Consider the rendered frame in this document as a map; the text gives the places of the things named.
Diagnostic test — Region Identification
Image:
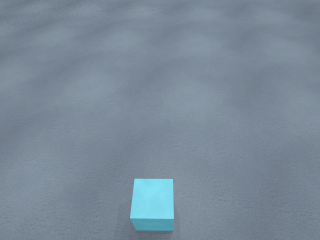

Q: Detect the carton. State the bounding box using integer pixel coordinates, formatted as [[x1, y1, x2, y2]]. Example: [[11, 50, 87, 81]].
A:
[[130, 179, 174, 231]]

